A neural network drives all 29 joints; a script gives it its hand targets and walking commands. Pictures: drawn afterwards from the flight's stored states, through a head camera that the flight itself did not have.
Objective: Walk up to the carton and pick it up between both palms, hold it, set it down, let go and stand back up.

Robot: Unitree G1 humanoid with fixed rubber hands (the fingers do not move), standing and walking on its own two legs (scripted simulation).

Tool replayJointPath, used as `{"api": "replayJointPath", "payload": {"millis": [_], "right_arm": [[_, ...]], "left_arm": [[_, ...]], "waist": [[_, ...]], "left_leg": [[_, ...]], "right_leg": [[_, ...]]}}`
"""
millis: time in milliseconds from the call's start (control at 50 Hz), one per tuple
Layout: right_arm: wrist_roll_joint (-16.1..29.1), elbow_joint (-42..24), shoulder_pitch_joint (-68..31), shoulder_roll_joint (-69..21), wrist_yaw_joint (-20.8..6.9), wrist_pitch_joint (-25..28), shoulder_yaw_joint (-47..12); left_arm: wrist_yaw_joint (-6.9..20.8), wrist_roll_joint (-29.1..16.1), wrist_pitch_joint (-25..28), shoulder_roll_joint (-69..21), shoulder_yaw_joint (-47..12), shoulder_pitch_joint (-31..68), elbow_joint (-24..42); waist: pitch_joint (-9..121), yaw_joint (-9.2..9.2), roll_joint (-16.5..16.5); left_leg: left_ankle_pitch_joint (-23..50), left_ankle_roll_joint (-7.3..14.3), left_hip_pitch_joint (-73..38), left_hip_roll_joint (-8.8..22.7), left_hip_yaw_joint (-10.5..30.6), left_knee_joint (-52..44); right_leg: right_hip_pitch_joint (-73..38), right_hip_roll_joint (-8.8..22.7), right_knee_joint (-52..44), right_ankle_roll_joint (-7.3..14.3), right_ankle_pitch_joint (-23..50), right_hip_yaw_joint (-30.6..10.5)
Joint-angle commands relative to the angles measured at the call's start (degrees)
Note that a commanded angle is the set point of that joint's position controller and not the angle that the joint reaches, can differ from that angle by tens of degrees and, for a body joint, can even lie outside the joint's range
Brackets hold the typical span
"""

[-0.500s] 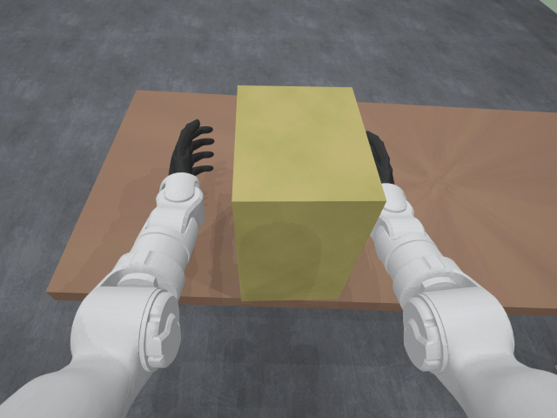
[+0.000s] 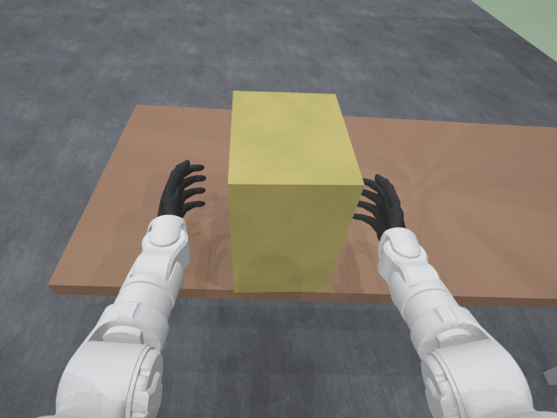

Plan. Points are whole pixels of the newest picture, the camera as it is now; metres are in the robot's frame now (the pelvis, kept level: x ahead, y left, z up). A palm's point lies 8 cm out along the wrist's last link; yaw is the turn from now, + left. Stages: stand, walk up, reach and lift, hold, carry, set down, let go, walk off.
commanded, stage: set down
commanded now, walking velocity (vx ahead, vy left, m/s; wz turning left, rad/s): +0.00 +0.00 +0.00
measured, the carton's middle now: (282, 197) +0.45 +0.01 +0.06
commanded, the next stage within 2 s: none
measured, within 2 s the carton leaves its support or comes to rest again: neither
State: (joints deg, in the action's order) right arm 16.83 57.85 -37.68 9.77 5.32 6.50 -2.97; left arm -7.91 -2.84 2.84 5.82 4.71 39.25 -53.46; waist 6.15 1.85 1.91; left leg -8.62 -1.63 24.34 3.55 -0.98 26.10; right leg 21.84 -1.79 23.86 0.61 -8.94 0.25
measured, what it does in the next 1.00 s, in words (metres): stands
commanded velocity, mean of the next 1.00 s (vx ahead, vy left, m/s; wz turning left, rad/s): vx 0.00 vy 0.00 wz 0.00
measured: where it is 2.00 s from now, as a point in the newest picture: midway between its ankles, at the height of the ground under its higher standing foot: outside the picture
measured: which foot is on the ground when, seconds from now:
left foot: down 0.00-1.00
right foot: down 0.00-1.00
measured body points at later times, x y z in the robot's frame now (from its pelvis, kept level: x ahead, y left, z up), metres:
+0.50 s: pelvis +0.01 +0.00 +0.01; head +0.00 +0.03 +0.46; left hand +0.33 +0.19 +0.06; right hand +0.34 -0.16 +0.06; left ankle +0.04 +0.14 -0.74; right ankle +0.03 -0.11 -0.74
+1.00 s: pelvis +0.03 +0.00 +0.01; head +0.02 +0.01 +0.46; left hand +0.25 +0.20 +0.05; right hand +0.25 -0.18 +0.05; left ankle +0.04 +0.14 -0.74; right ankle +0.03 -0.11 -0.74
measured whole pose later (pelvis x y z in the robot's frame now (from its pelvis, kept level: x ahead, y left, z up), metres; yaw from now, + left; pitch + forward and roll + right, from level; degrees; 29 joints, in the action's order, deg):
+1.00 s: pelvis +0.03 +0.00 +0.01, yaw +0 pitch -4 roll +0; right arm 10.8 -2.1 17.2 7.5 5.2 -1.1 -3.4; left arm -5.2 -5.9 -13.4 7.8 -1.3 -14.6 7.8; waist -3.1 2.9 1.6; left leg -7.9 -1.8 4.1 2.8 -2.1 16.5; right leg 3.3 -1.1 17.5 1.0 -9.8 -0.7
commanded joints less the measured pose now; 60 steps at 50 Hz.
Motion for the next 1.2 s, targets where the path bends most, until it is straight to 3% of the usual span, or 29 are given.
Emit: {"api": "replayJointPath", "payload": {"millis": [0,140,240,360,480,520,640,720,820,900,960,1040,1100,1180], "right_arm": [[-0.5,-14.9,-17.0,6.7,1.0,2.6,0.8],[-2.8,-23.2,-10.6,5.0,2.4,0.6,1.8],[-3.7,-28.8,-3.6,3.3,2.1,-1.1,2.3],[-4.1,-34.8,4.8,2.2,2.0,-2.3,2.5],[-4.9,-46.7,17.6,2.5,2.2,-1.9,2.2],[-5.4,-49.3,16.3,3.0,2.1,-2.6,2.6],[-5.1,-58.9,32.0,3.0,0.5,-3.3,1.9],[-5.0,-62.1,39.5,3.5,-0.1,-3.9,1.8],[-6.1,-67.9,41.0,1.4,-0.3,-4.7,1.7],[-6.2,-71.3,47.1,0.6,-0.3,-5.0,0.8],[-6.3,-71.6,55.6,0.8,0.0,-5.4,0.5],[-7.1,-72.6,55.8,0.1,0.5,-5.7,0.1],[-7.7,-75.1,56.0,-0.3,0.5,-5.5,0.4],[-7.8,-74.9,56.6,-0.2,-0.6,-5.4,1.3]], "left_arm": [[0.9,0.9,-0.3,3.4,0.7,13.0,13.9],[1.9,0.7,-5.1,2.6,0.8,6.7,25.4],[1.5,0.6,-8.0,1.4,-0.5,1.2,37.0],[2.0,2.3,-12.6,1.6,-0.5,-8.2,44.7],[3.2,2.3,-16.4,0.4,-1.1,-23.1,56.3],[3.4,1.5,-17.1,0.9,-1.4,-22.0,56.8],[3.4,0.0,-16.5,0.1,-4.0,-35.8,66.3],[3.6,-0.7,-15.9,0.8,-5.2,-42.2,69.4],[2.5,-2.2,-14.3,4.2,-4.8,-41.6,71.3],[2.3,-3.1,-13.6,4.9,-4.5,-46.9,71.6],[3.2,-3.2,-13.4,4.6,-4.6,-54.4,71.4],[3.9,-3.5,-12.8,5.4,-4.5,-54.5,69.2],[3.6,-4.2,-11.3,6.3,-5.0,-54.3,72.1],[2.7,-4.7,-9.8,6.8,-5.7,-54.5,72.7]], "waist": [[20.1,0.39,-0.5],[13.2,-0.69,1.7],[12.5,-0.94,-1.2],[9.0,-0.47,-4.2],[6.7,-0.53,-2.3],[5.1,-0.35,-2.3],[3.7,-0.81,-1.2],[1.0,-0.88,-2.1],[-2.5,0.88,-2.3],[-2.6,1.82,-1.8],[-3.6,1.40,-1.1],[-6.9,1.38,-0.1],[-8.2,1.44,0.4],[-7.7,1.50,-0.8]], "left_leg": [[4.4,0.1,-15.4,-3.7,-2.4,-2.7],[3.9,1.2,-16.9,-4.0,-2.8,-5.1],[3.1,0.8,-20.5,-3.8,-2.6,-6.1],[4.0,0.3,-21.7,-4.0,-2.3,-6.8],[11.3,0.6,-24.8,-4.0,-1.9,-7.0],[9.9,0.8,-23.8,-4.0,-2.2,-7.4],[13.1,0.6,-27.6,-3.2,-1.1,-8.3],[13.8,0.1,-28.5,-3.2,-1.2,-8.7],[6.5,0.8,-24.7,-3.7,-2.3,-10.0],[7.0,1.0,-25.7,-4.2,-2.9,-10.0],[8.4,0.9,-27.2,-4.4,-3.0,-10.3],[5.9,1.2,-26.5,-4.6,-3.1,-11.0],[4.3,1.3,-26.2,-4.3,-3.0,-11.3],[3.6,1.2,-26.0,-3.8,-2.5,-11.1]], "right_leg": [[-11.0,-1.3,-3.8,-1.3,2.6,1.4],[-14.0,-1.4,-5.6,-1.6,1.0,0.6],[-14.0,-1.2,-6.5,-1.0,0.0,0.9],[-14.5,-1.1,-7.3,-0.4,1.0,0.6],[-17.9,-1.5,-7.7,-0.7,7.2,0.9],[-15.8,-1.4,-8.0,-0.6,4.7,0.9],[-16.0,-1.6,-8.8,0.3,6.2,1.2],[-15.3,-1.5,-9.8,0.7,6.2,0.7],[-13.3,-0.1,-10.7,0.7,-0.3,-0.5],[-14.2,0.5,-11.0,0.4,1.2,-1.0],[-15.0,0.5,-11.3,0.0,4.2,-1.0],[-13.2,0.8,-12.3,-0.3,1.7,-1.2],[-12.4,0.8,-12.4,-0.2,-1.2,-1.0],[-11.7,0.9,-12.4,0.7,-3.7,-0.8]]}}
